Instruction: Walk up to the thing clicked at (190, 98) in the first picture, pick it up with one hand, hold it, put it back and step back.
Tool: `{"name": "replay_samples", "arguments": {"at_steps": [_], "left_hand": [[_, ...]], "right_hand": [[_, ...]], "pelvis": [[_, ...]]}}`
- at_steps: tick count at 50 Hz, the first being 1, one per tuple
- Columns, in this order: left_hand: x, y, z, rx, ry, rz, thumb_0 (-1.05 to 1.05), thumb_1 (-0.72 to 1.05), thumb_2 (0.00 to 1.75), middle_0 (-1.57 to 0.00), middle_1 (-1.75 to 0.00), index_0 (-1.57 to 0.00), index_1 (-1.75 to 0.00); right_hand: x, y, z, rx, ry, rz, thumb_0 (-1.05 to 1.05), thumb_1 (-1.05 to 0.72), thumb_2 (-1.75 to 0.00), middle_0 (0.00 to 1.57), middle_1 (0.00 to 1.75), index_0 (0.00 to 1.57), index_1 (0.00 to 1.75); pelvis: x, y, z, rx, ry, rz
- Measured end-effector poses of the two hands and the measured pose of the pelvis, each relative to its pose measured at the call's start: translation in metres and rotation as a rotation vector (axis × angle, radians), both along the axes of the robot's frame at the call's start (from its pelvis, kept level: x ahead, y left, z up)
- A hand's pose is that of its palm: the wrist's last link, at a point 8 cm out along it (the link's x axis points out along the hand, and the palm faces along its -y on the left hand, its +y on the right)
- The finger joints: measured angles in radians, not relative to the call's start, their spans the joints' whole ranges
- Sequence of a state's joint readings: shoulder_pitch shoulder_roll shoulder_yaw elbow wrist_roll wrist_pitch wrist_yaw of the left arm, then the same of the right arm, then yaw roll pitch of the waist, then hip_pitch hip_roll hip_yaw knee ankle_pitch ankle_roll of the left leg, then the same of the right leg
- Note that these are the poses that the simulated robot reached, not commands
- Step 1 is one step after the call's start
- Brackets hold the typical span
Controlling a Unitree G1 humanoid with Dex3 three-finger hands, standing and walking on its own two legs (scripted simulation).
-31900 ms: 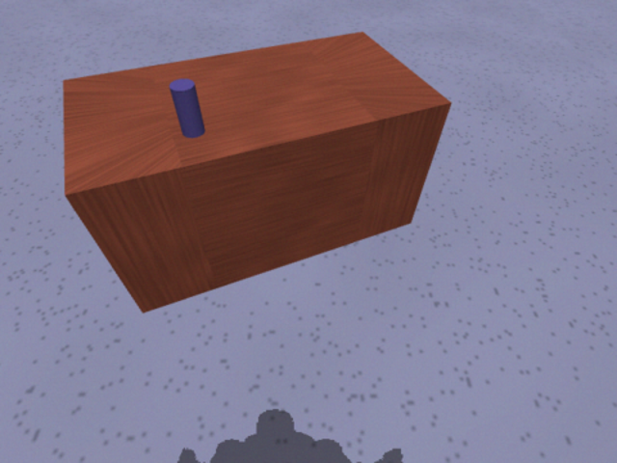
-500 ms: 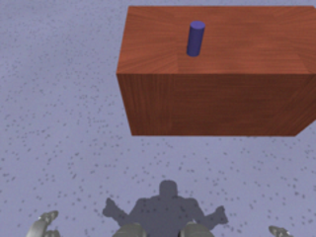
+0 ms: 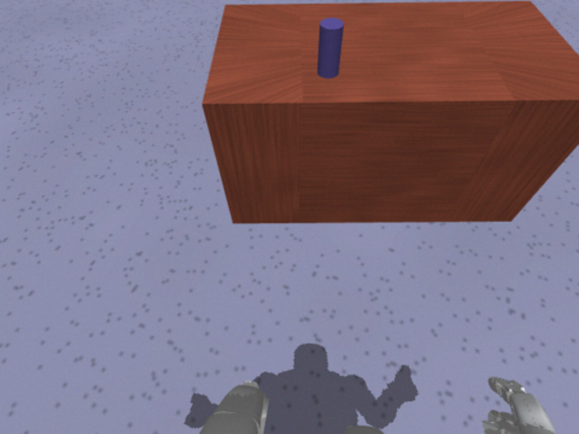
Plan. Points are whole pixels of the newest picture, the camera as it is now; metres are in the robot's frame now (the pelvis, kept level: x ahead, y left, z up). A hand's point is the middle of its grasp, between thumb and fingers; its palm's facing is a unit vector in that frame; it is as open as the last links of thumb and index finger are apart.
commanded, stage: step back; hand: right
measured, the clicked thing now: (329, 49) +1.09 -0.05 -0.08
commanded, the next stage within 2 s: stand in 1.12 s
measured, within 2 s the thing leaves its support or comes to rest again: neither
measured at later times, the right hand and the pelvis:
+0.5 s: hand out of the picture +0.03 -0.26 -0.14, palm faces -0.12 +0.93 -0.36, open 7.4 cm; pelvis -0.07 +0.00 +0.01, yaw +6 degrees
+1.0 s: hand out of the picture +0.10 -0.20 -0.14, palm faces -0.12 +0.92 -0.37, open 7.4 cm; pelvis -0.02 +0.04 +0.01, yaw +6 degrees
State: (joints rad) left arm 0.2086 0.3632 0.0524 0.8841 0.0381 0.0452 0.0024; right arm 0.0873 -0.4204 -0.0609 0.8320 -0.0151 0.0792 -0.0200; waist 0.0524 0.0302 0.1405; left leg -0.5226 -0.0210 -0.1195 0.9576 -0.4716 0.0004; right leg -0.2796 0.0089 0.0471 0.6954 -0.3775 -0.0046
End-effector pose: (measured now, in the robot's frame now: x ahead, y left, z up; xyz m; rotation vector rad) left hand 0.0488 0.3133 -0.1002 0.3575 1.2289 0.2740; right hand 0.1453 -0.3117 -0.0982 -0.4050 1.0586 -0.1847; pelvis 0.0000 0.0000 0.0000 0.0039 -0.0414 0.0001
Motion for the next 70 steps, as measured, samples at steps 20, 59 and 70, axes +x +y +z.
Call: {"name": "replay_samples", "arguments": {"at_steps": [20,59,70], "left_hand": [[-0.092,0.020,0.006,-0.016,-0.053,0.094,0.01,0.91,0.90,-0.21,-0.30,-0.20,-0.30],[0.019,0.045,0.006,-0.038,-0.121,0.040,0.01,0.91,0.90,-0.21,-0.30,-0.20,-0.30],[0.001,0.018,0.009,-0.080,-0.082,0.033,0.01,0.91,0.90,-0.21,-0.30,-0.20,-0.30]], "right_hand": [[-0.133,0.023,-0.001,0.041,0.154,0.032,0.01,-0.90,-0.89,0.20,0.30,0.21,0.30],[-0.023,0.079,0.001,0.066,0.057,0.036,0.01,-0.90,-0.89,0.20,0.30,0.20,0.30],[-0.035,0.062,0.013,0.068,0.060,0.021,0.01,-0.90,-0.90,0.20,0.30,0.20,0.30]], "pelvis": [[-0.066,0.005,0.011,0.007,-0.008,0.104],[-0.014,0.045,0.015,-0.008,0.020,0.094],[-0.024,0.034,0.026,0.000,-0.004,0.096]]}}
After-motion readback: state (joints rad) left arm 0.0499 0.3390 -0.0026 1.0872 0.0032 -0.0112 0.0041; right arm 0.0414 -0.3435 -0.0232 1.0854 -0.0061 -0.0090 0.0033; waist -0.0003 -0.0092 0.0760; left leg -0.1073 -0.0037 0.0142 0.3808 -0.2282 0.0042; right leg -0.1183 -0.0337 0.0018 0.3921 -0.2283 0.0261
